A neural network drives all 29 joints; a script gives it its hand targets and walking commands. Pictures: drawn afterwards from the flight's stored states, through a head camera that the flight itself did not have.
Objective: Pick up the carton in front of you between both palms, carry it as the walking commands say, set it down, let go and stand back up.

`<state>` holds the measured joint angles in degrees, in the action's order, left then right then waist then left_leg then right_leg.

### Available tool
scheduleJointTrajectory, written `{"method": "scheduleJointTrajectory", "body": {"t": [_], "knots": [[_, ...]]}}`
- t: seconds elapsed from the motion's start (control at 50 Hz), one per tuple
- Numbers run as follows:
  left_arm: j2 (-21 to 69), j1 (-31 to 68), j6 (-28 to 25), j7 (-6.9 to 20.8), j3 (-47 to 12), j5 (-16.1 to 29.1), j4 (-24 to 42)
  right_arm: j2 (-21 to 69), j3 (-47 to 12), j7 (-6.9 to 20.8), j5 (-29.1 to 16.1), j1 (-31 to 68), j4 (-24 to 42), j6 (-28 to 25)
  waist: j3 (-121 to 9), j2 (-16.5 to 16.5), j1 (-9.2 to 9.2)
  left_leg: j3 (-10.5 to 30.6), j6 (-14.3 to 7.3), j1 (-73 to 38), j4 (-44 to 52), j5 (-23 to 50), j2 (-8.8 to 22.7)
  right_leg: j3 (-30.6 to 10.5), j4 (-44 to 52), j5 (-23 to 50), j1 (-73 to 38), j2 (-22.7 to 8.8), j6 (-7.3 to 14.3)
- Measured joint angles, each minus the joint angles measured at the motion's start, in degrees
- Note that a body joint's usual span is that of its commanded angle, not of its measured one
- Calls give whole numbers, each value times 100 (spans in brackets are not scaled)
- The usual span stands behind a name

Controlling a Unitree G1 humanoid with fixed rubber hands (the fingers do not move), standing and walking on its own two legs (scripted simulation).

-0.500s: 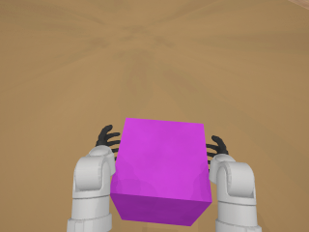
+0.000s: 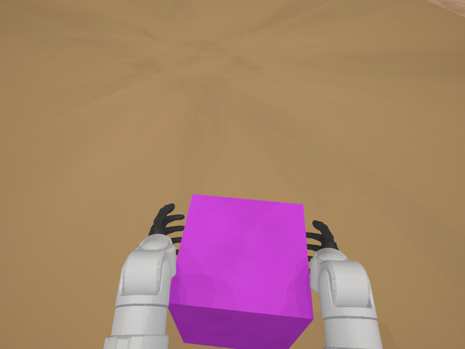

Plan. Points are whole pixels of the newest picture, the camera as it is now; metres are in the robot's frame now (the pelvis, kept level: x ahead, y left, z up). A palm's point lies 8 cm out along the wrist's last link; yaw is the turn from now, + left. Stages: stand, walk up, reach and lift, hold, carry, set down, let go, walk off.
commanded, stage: carry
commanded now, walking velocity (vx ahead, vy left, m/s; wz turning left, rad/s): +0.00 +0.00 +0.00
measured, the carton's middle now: (240, 277) +0.30 +0.00 -0.06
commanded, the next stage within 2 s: hold in 1.08 s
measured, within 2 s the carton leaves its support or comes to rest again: neither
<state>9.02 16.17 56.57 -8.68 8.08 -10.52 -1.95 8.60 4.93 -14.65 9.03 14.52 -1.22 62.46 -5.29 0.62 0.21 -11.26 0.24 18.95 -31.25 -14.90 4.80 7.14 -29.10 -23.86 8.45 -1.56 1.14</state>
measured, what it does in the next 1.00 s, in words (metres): shifts its weight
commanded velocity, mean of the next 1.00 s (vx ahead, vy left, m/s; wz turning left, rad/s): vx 0.00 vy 0.00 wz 0.00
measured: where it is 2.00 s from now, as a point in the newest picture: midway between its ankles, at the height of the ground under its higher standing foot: outside the picture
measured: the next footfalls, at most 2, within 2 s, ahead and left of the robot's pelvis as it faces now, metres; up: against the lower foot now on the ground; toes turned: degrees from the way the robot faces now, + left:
none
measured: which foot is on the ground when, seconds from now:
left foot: down 0.00-1.00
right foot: down 0.00-1.00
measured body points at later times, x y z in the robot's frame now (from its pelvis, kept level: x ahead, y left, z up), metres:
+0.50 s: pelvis -0.05 +0.01 +0.00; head -0.08 +0.01 +0.45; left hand +0.26 +0.16 +0.04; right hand +0.25 -0.14 +0.03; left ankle +0.01 +0.12 -0.73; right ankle -0.09 -0.09 -0.73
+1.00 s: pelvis -0.06 +0.01 +0.00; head -0.08 +0.02 +0.45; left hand +0.25 +0.17 +0.04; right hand +0.23 -0.13 +0.03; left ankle +0.01 +0.12 -0.73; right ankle -0.09 -0.09 -0.73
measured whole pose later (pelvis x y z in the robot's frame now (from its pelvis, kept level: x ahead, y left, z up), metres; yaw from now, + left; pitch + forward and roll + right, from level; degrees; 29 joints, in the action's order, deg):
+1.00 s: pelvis -0.06 +0.01 +0.00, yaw -1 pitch +1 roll +0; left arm 8.5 13.8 40.1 -1.6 11.4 -14.9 -11.4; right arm 8.2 8.0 -3.2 13.9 12.8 -11.7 44.3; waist -5.4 0.2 -0.1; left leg -11.8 -1.7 21.1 -28.5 -8.4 5.0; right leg 6.7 -30.4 -18.8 12.8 -1.4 0.9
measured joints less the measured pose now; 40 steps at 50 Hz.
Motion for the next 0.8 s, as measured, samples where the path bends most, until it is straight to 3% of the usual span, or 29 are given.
{"method": "scheduleJointTrajectory", "body": {"t": [0.12,0.22,0.34,0.48,0.6,0.8], "knots": [[-59,-250,-531,321,-12,-135,-262,-44,-79,156,90,-208,-337,-560,19,-12,12,-9,-42,29,-41,103,21,-13,-129,68,76,5,-1],[-91,-418,-1051,612,105,-317,-548,-56,119,856,296,-286,-695,-1104,-56,-5,1,-22,-66,-3,27,209,28,-23,-117,155,77,16,2],[-54,-227,-1690,807,450,-578,-1289,-25,343,1212,615,-115,-1403,-1756,-109,-4,-32,-18,-94,-13,161,382,30,-12,-49,299,98,33,11],[2,11,-2060,781,593,-579,-1518,15,573,1189,694,61,-1609,-2212,-3,-28,-76,-24,-136,74,281,567,33,-10,-12,454,227,46,8],[-31,-126,-1832,722,424,-446,-1086,-18,396,1128,499,-84,-1152,-1974,-20,-32,-42,-50,-166,138,302,615,23,-33,-46,487,325,31,-10],[-58,-243,-1629,744,346,-475,-1084,-35,351,1169,522,-166,-1192,-1782,-52,6,-4,-54,-183,160,277,619,12,-35,-105,478,362,13,-23]]}}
